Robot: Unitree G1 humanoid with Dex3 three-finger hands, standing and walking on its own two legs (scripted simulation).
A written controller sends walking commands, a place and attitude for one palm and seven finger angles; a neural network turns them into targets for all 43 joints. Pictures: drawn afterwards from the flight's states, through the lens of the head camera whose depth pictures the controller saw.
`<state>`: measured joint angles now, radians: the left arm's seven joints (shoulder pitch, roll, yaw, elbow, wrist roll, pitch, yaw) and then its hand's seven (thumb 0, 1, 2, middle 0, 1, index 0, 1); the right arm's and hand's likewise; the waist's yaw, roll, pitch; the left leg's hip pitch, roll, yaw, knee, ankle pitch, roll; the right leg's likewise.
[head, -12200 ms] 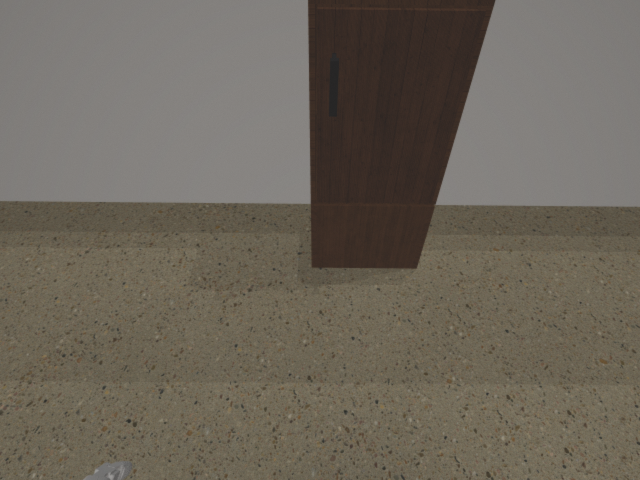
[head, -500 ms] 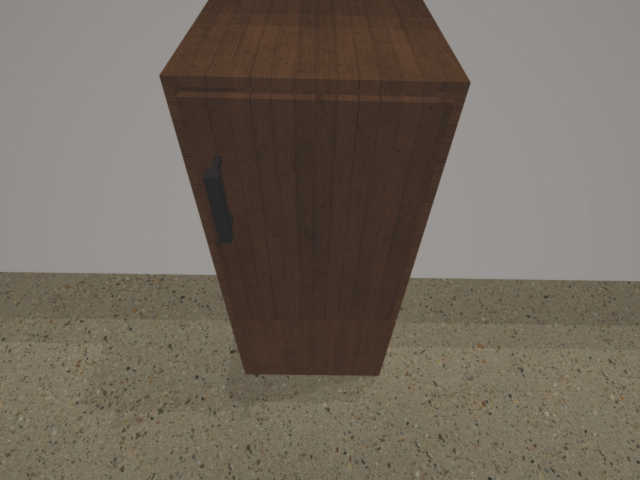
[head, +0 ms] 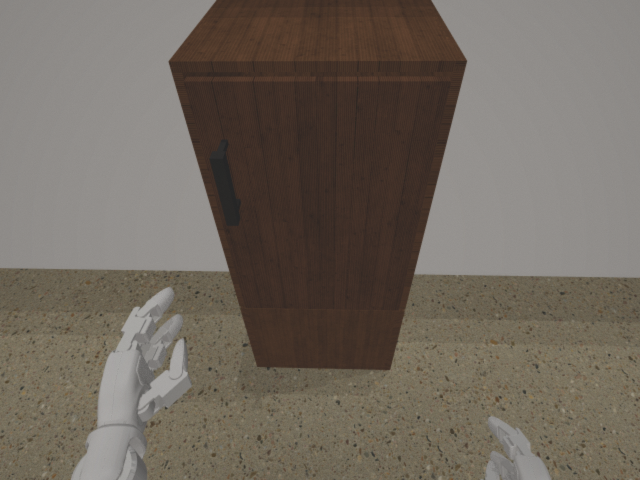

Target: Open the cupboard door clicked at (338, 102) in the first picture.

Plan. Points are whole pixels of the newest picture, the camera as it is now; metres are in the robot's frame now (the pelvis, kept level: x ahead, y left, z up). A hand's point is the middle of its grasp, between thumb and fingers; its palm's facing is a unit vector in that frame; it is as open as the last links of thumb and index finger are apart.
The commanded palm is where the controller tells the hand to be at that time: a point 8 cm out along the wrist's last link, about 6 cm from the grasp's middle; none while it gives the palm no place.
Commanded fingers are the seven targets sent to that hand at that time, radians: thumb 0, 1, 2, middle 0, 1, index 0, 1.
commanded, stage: raise the hand with hooked fingers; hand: left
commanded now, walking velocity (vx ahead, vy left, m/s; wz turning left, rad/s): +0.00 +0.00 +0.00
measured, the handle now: (228, 183) +0.58 +0.17 +0.06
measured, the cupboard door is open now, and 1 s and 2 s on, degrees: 0 0 0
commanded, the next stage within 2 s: move the hooked fingers beside the handle in 1.84 s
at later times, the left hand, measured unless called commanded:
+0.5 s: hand (162, 385) +0.24 +0.20 +0.01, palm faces -0.09 -1.00 -0.02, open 10.6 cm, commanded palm +0.21 +0.27 +0.02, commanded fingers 0.00 -0.01 0.51 -0.27 -0.88 -0.27 -0.88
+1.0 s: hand (87, 348) +0.26 +0.28 +0.07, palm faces +0.04 -1.00 -0.05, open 13.4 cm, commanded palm +0.24 +0.33 +0.06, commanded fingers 0.00 -0.50 0.30 -0.30 -1.20 -0.30 -1.20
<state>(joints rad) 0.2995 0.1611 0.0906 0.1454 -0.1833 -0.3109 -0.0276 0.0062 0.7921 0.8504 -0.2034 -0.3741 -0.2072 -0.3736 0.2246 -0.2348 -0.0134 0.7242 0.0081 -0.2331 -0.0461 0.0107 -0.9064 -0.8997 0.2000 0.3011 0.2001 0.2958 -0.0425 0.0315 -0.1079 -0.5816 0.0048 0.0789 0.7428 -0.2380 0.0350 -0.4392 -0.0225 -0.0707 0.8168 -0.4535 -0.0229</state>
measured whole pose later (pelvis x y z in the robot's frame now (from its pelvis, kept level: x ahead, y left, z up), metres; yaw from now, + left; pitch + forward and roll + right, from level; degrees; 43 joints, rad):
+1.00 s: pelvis +0.00 +0.03 -0.02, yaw +0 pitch +8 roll -4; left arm 0.13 0.36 0.32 0.14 -0.34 -0.29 -0.36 -0.01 -0.37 0.36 -0.29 -1.11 -0.29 -1.11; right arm 0.24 -0.25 0.05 0.54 0.04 -0.21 -0.08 0.01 -0.90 -0.90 0.20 0.30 0.20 0.30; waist 0.01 0.03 -0.09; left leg -0.74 0.03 0.05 0.92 -0.32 0.08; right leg -0.54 0.00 -0.09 0.88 -0.47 0.01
